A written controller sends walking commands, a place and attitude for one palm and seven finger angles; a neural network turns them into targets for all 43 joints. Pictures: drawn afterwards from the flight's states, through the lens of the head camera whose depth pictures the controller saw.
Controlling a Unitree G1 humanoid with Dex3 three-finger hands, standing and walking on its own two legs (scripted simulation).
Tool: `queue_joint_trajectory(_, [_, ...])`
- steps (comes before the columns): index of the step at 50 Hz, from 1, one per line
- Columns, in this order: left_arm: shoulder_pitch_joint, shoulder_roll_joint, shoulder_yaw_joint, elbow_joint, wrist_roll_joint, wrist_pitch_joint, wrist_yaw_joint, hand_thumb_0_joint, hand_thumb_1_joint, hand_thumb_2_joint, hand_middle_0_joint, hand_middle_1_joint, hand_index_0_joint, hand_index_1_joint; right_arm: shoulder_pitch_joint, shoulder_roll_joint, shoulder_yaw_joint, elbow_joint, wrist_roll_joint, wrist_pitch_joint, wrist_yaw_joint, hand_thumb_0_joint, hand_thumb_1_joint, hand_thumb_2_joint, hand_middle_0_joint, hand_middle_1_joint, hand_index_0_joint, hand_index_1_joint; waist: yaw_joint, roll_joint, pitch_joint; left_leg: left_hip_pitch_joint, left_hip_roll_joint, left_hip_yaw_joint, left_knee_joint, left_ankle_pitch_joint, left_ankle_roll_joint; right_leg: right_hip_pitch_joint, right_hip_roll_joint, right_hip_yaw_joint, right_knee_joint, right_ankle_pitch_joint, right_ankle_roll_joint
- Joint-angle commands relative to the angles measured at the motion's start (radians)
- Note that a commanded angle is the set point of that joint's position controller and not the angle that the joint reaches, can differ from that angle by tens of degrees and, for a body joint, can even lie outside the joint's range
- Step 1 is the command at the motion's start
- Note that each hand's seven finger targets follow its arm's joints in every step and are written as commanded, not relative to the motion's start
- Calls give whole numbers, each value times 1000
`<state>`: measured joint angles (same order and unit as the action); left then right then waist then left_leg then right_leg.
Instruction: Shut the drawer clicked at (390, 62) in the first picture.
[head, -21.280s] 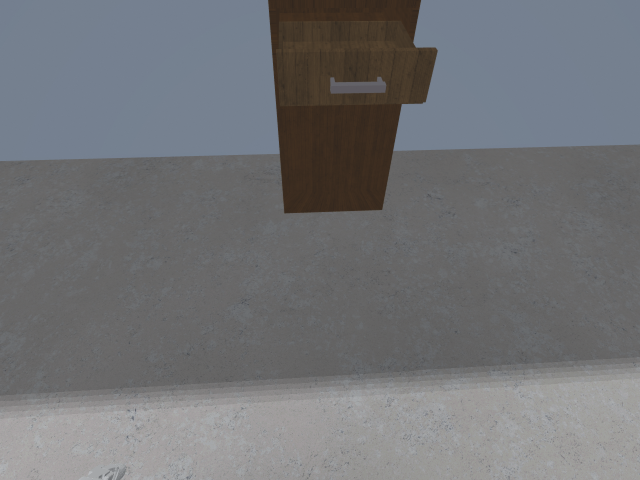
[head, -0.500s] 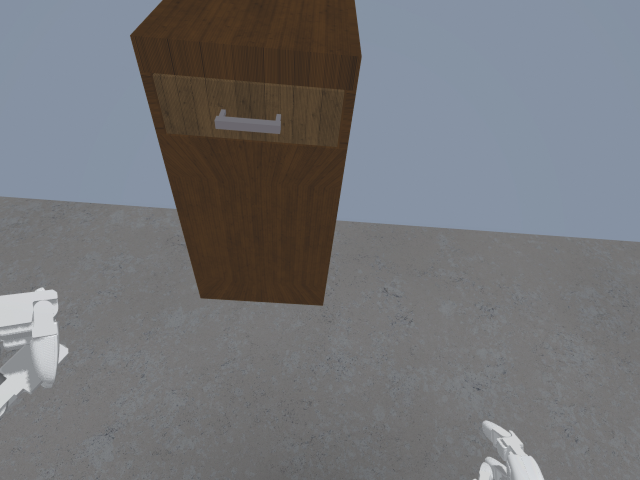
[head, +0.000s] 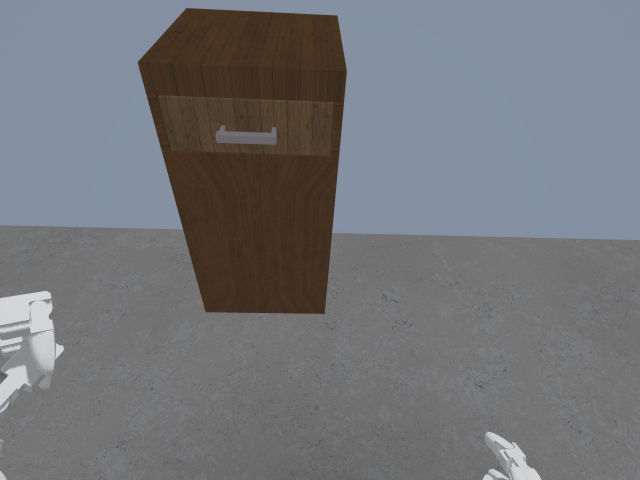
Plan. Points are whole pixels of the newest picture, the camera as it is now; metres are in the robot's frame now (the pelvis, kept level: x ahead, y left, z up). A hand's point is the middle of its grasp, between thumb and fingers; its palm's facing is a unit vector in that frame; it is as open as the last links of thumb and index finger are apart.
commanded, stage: stop stepping back and stand still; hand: left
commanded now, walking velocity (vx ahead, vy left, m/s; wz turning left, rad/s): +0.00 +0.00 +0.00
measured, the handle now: (247, 133) +0.86 +0.20 +0.01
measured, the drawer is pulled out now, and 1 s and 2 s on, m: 0.00 0.00 0.00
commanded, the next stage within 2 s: let the arm hang, fingers relaxed in 0.06 s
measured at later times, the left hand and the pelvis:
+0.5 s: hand out of the picture +0.06 +0.20 -0.17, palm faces +0.06 -0.97 -0.22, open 3.3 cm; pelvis +0.01 +0.00 +0.00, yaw +2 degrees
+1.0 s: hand out of the picture -0.02 +0.17 -0.17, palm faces +0.05 -0.99 -0.16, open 7.1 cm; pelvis +0.01 +0.02 +0.01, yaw +1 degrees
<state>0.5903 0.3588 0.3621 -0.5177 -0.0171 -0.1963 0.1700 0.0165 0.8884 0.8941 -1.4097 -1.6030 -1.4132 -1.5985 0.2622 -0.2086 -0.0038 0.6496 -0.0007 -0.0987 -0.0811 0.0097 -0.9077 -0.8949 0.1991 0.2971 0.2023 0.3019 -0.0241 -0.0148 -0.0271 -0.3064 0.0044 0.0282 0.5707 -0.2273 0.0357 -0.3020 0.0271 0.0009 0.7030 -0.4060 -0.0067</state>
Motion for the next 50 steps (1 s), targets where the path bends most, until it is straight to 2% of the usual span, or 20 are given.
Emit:
queue_joint_trajectory(1, [-39,152,84,-233,12,-59,5,0,900,900,-1400,-1600,-1400,-1600,-135,-110,-29,-182,2,-78,6,0,-900,-900,200,300,200,300,19,160,76,-182,189,-211,-334,-418,68,131,-9,-39,-161,17,1])
queue_joint_trajectory(2, [-28,148,75,-223,14,-62,3,0,900,900,-1400,-1600,-1400,-1600,-132,-108,-28,-180,-1,-72,8,0,-900,-900,200,300,200,300,15,121,79,-207,139,-157,-271,-381,43,170,-25,-7,-259,27,-7])
queue_joint_trajectory(3, [-15,156,87,-206,11,-68,1,0,900,900,-1400,-1600,-1400,-1600,-123,-106,-32,-179,-5,-64,11,0,-900,-900,200,300,200,300,9,54,75,-194,79,-99,-166,-309,19,144,-72,90,-354,-16,-36])
queue_joint_trajectory(5, [-39,180,104,-225,-3,-73,-3,0,900,900,-1400,-1600,-1400,-1600,-121,-99,-43,-172,-3,-54,20,0,-900,-900,200,300,200,300,7,-120,40,-97,6,-26,113,-172,-16,-8,-243,370,-522,-236,-113])
queue_joint_trajectory(6, [-46,189,115,-238,-5,-70,3,0,900,900,-1400,-1600,-1400,-1600,-114,-105,-49,-163,-2,-49,24,0,-900,-900,200,300,200,300,8,-142,39,-97,8,-31,200,-134,-22,-18,-289,415,-550,-230,-141])
queue_joint_trajectory(7, [-18,170,108,-225,-9,-72,5,0,900,900,-1400,-1600,-1400,-1600,-105,-97,-47,-164,0,-47,27,0,-900,-900,200,300,200,300,2,-123,25,-92,19,-39,189,-95,-21,23,-293,374,-511,-99,-157])
queue_joint_trajectory(8, [-154,25,-219,604,90,97,-121,0,900,900,-1400,-1600,-1400,-1600,-99,-235,-95,77,-21,-72,118,0,-900,-900,200,300,200,300,-37,-46,41,-195,79,-50,308,-77,-27,3,-341,159,-242,518,-160])
queue_joint_trajectory(9, [-134,-18,-212,621,69,160,-148,0,900,900,-1360,-1557,-1360,-1557,-22,-133,-79,55,1,-4,110,0,-900,-900,200,300,200,300,-27,-36,-49,-82,47,-72,225,-148,-32,4,-267,146,-178,555,-154])
queue_joint_trajectory(10, [-157,-57,-234,651,59,177,-152,0,900,900,-1320,-1513,-1320,-1513,3,-86,-54,52,-3,32,106,0,-900,-900,200,300,200,300,-22,-66,-41,-58,21,-37,123,-102,-30,2,-228,78,-158,497,-117])
queue_joint_trajectory(11, [-186,-64,-252,697,56,187,-156,0,900,900,-1280,-1470,-1280,-1470,21,-92,-53,44,-12,42,106,0,-900,-900,200,300,200,300,-21,-120,-36,-15,40,-74,42,79,-8,-15,-183,40,-111,436,-73])
queue_joint_trajectory(12, [-181,-71,-269,744,51,188,-161,0,900,900,-1240,-1427,-1240,-1427,-1,-132,-55,39,-24,44,100,0,-900,-900,200,300,200,300,2,-115,-49,25,93,-151,24,236,28,-51,-139,22,-77,409,-41])
queue_joint_trajectory(14, [-218,-59,-278,844,56,192,-158,0,900,900,-1160,-1340,-1160,-1340,-31,-165,-54,32,-36,57,81,0,-900,-900,200,300,200,300,26,-168,-62,19,129,-173,19,350,55,13,-108,28,-119,396,-29])
queue_joint_trajectory(16, [-276,-34,-281,982,50,200,-155,0,900,900,-1080,-1253,-1080,-1253,-34,-152,-47,79,-36,67,72,0,-900,-900,200,300,200,300,22,-33,-58,28,104,-146,-27,421,36,76,-116,34,-111,477,-27])
queue_joint_trajectory(21, [-306,-24,-311,1301,33,197,-148,0,900,900,-880,-1037,-880,-1037,-37,-104,-22,205,-22,84,58,0,-900,-900,200,300,200,300,33,107,-3,59,89,-113,-131,229,11,122,-106,58,-242,314,-38])
queue_joint_trajectory(23, [-288,-57,-308,1366,30,198,-145,0,900,900,-800,-950,-800,-950,-16,-77,-22,243,-25,90,54,0,-900,-900,200,300,200,300,33,214,-10,59,95,-118,-175,130,17,140,-103,46,-282,248,-39])
queue_joint_trajectory(25, [-290,-56,-318,1425,30,197,-148,0,900,900,-720,-863,-720,-863,-2,-70,-22,275,-21,94,53,0,-900,-900,200,300,200,300,31,172,16,50,93,-122,-199,59,15,137,-104,47,-314,228,-44])
queue_joint_trajectory(27, [-284,-60,-327,1472,29,194,-148,0,900,900,-640,-777,-640,-777,29,-72,-25,304,-17,98,52,0,-900,-900,200,300,200,300,25,72,19,73,97,-117,-200,38,15,127,-111,48,-343,219,-44])
queue_joint_trajectory(32, [-259,-74,-342,1562,27,190,-143,0,900,900,-440,-560,-440,-560,77,-52,-21,374,-13,96,48,0,-900,-900,200,300,200,300,19,31,45,113,100,-108,-214,82,17,105,-119,40,-357,234,-44])
queue_joint_trajectory(38, [-225,-101,-349,1626,27,191,-137,0,900,900,-200,-300,-200,-300,109,-32,-17,428,-11,97,44,0,-900,-900,200,300,200,300,20,9,90,106,98,-105,-240,27,18,82,-116,40,-369,183,-41])
queue_joint_trajectory(50, [-202,-148,-342,1655,29,190,-129,0,900,900,-200,-300,-200,-300,146,17,-21,467,-15,93,40,0,-900,-900,200,300,200,300,22,47,144,65,88,-105,-261,-37,16,57,-107,42,-361,155,-41])
